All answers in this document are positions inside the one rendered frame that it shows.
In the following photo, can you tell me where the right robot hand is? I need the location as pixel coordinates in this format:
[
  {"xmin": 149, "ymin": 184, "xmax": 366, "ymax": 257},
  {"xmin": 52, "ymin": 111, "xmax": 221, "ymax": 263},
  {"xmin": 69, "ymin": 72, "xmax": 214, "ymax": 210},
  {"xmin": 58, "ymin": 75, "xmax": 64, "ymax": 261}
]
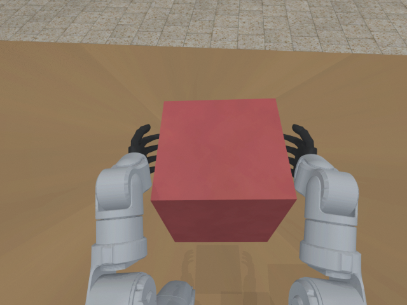
[{"xmin": 283, "ymin": 124, "xmax": 317, "ymax": 177}]

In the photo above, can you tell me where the robot left thigh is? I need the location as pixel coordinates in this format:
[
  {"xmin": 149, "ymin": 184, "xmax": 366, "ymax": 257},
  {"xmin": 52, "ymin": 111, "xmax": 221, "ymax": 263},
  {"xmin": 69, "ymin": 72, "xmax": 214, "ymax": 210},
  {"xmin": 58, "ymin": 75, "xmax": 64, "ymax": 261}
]
[{"xmin": 156, "ymin": 280, "xmax": 195, "ymax": 305}]

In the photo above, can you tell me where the left robot forearm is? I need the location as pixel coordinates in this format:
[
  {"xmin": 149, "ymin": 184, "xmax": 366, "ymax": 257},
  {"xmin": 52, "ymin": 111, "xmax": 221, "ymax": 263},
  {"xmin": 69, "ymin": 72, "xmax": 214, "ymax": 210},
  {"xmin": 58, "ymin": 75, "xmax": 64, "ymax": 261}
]
[{"xmin": 85, "ymin": 152, "xmax": 152, "ymax": 305}]

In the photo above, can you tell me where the right robot upper arm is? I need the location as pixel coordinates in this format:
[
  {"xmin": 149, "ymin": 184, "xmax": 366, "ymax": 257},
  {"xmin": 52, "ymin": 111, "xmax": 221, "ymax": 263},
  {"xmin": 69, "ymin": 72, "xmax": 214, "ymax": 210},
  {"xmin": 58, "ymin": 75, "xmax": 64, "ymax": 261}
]
[{"xmin": 288, "ymin": 277, "xmax": 364, "ymax": 305}]

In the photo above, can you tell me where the left robot upper arm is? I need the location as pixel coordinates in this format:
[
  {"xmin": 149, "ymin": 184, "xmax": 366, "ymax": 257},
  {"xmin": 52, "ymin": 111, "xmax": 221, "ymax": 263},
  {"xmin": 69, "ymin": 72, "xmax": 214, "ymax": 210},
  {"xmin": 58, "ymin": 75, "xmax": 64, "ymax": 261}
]
[{"xmin": 86, "ymin": 272, "xmax": 157, "ymax": 305}]

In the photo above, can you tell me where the carton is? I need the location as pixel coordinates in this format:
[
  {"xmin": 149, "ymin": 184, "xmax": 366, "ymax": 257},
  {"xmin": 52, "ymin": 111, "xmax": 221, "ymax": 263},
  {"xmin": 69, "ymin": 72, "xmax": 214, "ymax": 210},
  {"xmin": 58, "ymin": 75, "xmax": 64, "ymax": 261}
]
[{"xmin": 151, "ymin": 98, "xmax": 297, "ymax": 242}]

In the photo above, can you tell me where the left robot hand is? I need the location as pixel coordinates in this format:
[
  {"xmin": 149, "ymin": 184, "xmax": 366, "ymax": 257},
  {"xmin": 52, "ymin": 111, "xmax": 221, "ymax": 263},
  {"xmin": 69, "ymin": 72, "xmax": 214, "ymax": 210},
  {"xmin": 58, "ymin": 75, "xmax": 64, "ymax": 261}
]
[{"xmin": 128, "ymin": 124, "xmax": 160, "ymax": 174}]

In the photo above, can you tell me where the right robot forearm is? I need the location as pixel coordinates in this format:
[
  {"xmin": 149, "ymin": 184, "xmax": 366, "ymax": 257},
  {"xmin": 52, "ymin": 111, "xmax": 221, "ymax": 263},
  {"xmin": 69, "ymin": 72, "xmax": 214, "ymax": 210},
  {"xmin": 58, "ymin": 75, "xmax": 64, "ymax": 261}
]
[{"xmin": 294, "ymin": 154, "xmax": 367, "ymax": 305}]

